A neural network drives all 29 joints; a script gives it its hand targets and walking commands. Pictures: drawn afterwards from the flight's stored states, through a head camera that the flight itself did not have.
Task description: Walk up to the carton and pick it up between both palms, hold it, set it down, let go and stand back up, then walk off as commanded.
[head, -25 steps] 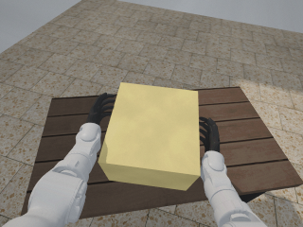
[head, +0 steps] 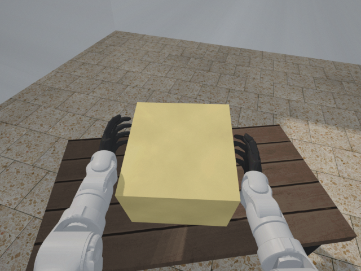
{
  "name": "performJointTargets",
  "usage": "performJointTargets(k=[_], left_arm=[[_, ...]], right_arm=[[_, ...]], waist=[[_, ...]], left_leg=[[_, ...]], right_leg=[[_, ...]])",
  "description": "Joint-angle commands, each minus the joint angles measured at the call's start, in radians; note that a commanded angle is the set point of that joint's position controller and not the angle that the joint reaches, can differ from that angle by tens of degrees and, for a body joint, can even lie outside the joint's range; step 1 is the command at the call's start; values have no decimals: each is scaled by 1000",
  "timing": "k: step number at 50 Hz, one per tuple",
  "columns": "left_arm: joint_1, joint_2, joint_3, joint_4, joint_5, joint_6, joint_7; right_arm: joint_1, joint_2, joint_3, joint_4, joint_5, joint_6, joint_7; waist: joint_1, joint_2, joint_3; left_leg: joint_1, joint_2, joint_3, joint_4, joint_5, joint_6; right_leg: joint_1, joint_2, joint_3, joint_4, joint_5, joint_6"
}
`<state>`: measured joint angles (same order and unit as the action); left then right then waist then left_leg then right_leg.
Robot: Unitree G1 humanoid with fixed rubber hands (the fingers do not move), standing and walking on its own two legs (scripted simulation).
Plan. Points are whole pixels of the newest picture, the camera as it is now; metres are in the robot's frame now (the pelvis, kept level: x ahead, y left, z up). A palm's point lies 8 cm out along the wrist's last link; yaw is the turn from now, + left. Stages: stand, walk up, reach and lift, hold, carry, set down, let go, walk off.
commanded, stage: reach and lift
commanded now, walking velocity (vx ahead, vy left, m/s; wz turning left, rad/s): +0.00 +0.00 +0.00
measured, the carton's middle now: (180, 162) +0.39 -0.01 +0.03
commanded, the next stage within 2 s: hold in 1.98 s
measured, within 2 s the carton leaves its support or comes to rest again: neither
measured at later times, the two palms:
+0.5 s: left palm (100, 141) +0.37 +0.16 +0.14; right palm (254, 148) +0.35 -0.17 +0.13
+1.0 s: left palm (96, 139) +0.36 +0.16 +0.16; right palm (258, 138) +0.35 -0.17 +0.16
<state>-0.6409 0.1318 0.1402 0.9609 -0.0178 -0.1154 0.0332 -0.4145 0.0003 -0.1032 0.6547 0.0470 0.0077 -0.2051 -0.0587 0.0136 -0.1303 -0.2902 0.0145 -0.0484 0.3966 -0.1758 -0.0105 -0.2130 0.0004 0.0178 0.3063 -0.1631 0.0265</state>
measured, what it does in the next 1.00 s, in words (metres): stands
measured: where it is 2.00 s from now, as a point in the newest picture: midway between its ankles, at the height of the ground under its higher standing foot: outside the picture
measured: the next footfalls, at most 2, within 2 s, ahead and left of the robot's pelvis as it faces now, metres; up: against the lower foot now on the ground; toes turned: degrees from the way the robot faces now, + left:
none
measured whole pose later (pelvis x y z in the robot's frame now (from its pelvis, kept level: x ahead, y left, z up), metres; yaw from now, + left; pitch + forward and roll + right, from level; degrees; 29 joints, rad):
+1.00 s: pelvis +0.00 -0.01 +0.00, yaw +1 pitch -6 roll -1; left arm -0.50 -0.02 0.33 0.21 0.28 0.51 -0.02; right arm -0.53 -0.04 -0.06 0.46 0.11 0.28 -0.15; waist -0.08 -0.03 -0.01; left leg -0.06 0.01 -0.06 0.31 -0.16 -0.02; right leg 0.01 0.00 0.01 0.25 -0.17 0.02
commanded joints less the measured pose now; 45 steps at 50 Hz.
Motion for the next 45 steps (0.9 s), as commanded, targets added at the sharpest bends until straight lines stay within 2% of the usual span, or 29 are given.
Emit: performJointTargets(k=[1,2,3,5,6,9,10,11,13,15,17,18,20,22,24,25,27,28,29,30,32,34,35,36,39,40,43,44,45], left_arm=[[-527,-661,-305,-190,79,4,-219],[-546,-683,-324,-264,74,16,-219],[-530,-678,-301,-216,81,35,-225],[-528,-708,-337,-297,81,69,-218],[-519,-739,-385,-367,61,79,-209],[-536,-728,-380,-390,56,125,-201],[-492,-678,-315,-267,98,148,-210],[-475,-678,-290,-264,120,181,-215],[-465,-713,-326,-421,83,200,-209],[-464,-719,-362,-464,74,230,-199],[-430,-698,-287,-358,130,282,-214],[-423,-663,-254,-375,154,300,-220],[-431,-660,-227,-431,175,335,-228],[-439,-687,-272,-532,148,345,-223],[-429,-703,-304,-560,139,368,-220],[-454,-693,-307,-564,137,380,-218],[-405,-704,-331,-648,125,400,-209],[-405,-717,-353,-728,125,409,-202],[-434,-703,-339,-707,124,419,-199],[-436,-683,-326,-710,138,433,-199],[-413,-651,-299,-703,149,460,-210],[-393,-653,-321,-735,134,477,-216],[-397,-661,-337,-699,129,495,-221],[-426,-659,-337,-764,113,486,-219],[-408,-670,-365,-841,120,515,-212],[-396,-659,-368,-841,116,516,-203],[-428,-618,-309,-862,146,540,-229],[-399,-593,-270,-819,167,555,-243],[-404,-613,-283,-836,157,559,-249]], right_arm=[[-677,661,413,-212,-27,-33,117],[-693,663,423,-224,-24,-31,123],[-708,655,418,-234,-13,-28,131],[-725,642,433,-271,26,-34,135],[-754,663,489,-360,55,-35,139],[-789,602,449,-343,45,-10,141],[-759,567,358,-245,7,9,142],[-782,549,341,-248,0,18,151],[-795,564,433,-369,65,9,161],[-817,537,432,-391,92,23,157],[-830,502,371,-315,69,54,160],[-802,495,365,-281,62,67,167],[-755,466,317,-242,45,86,178],[-781,486,363,-310,73,78,182],[-781,463,355,-320,83,93,179],[-810,452,352,-313,93,98,188],[-781,465,381,-376,106,95,185],[-788,486,437,-446,144,98,182],[-770,469,398,-376,124,118,183],[-819,468,406,-413,122,119,188],[-776,449,389,-365,114,142,192],[-817,455,405,-430,123,147,185],[-818,444,380,-408,116,152,180],[-815,467,395,-426,130,151,181],[-784,460,450,-498,164,164,179],[-810,438,445,-508,156,168,178],[-714,447,394,-406,120,207,174],[-718,445,387,-385,124,215,174],[-750,448,413,-433,126,208,170]], waist=[[-26,-12,-297],[-16,-6,-308],[-2,-9,-280],[-8,35,-351],[1,26,-414],[-7,41,-383],[-18,29,-272],[-1,31,-238],[21,19,-330],[-1,45,-340],[1,11,-208],[16,5,-190],[-4,12,-138],[-7,-24,-240],[-34,-3,-257],[-24,21,-238],[-25,25,-261],[-3,27,-311],[-18,17,-242],[5,13,-241],[-2,3,-198],[-7,-17,-230],[-39,-2,-202],[-20,-6,-247],[-18,29,-316],[-6,22,-310],[-36,-1,-205],[-21,-29,-178],[-24,-44,-218]], left_leg=[[219,-65,26,-15,243,-4],[245,-64,25,-33,240,-5],[237,-62,29,-37,209,0],[304,-68,34,-29,281,-8],[330,-65,29,-13,347,-16],[371,-57,27,-27,322,-33],[341,-55,29,-59,216,-22],[325,-62,40,-76,171,-14],[372,-61,32,-56,296,-11],[379,-69,24,-39,342,-26],[347,-62,35,-79,231,-12],[340,-67,40,-92,186,-4],[331,-68,47,-125,134,-4],[371,-66,48,-94,232,-5],[420,-66,40,-75,301,-23],[412,-61,37,-78,257,-27],[422,-65,37,-66,312,-31],[440,-69,38,-51,358,-29],[428,-67,40,-65,313,-30],[396,-68,47,-65,270,-24],[370,-67,46,-87,219,-14],[381,-74,51,-80,231,-5],[363,-71,51,-85,202,-7],[370,-75,55,-73,236,-5],[422,-69,47,-43,347,-27],[410,-75,42,-38,351,-31],[381,-78,51,-69,273,-14],[369,-77,58,-74,235,-2],[370,-84,60,-78,239,5]], right_leg=[[140,31,15,-19,273,-6],[148,37,-1,-33,244,-12],[111,37,-1,-43,191,-15],[135,39,-6,-43,254,-14],[145,52,-19,-28,322,-10],[101,69,-31,-56,209,-24],[78,60,-28,-80,120,-27],[71,51,-31,-89,69,-32],[145,63,-37,-71,199,-29],[158,66,-43,-65,267,-18],[113,64,-37,-93,137,-27],[126,62,-44,-99,87,-26],[149,56,-52,-102,48,-33],[177,63,-59,-92,142,-26],[145,69,-68,-88,203,-22],[123,67,-63,-89,153,-26],[147,69,-71,-86,210,-23],[174,71,-65,-80,251,-20],[141,71,-64,-80,207,-19],[150,66,-65,-82,165,-17],[158,62,-66,-84,139,-18],[172,56,-55,-85,181,-9],[161,53,-61,-80,161,-10],[182,52,-57,-75,190,-6],[204,61,-63,-51,311,-1],[212,65,-63,-53,304,0],[207,46,-59,-59,277,7],[210,40,-52,-70,244,9],[221,40,-61,-66,262,20]])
